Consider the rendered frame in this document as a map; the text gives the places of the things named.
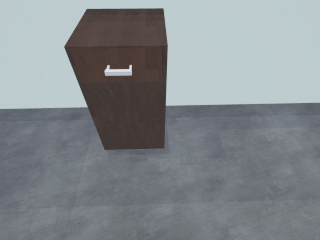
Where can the cabinet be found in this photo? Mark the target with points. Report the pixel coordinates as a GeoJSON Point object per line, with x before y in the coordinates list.
{"type": "Point", "coordinates": [127, 114]}

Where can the handle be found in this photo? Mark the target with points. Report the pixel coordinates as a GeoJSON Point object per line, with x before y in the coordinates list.
{"type": "Point", "coordinates": [118, 72]}

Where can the drawer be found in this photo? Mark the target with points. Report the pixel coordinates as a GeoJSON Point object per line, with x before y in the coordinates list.
{"type": "Point", "coordinates": [92, 63]}

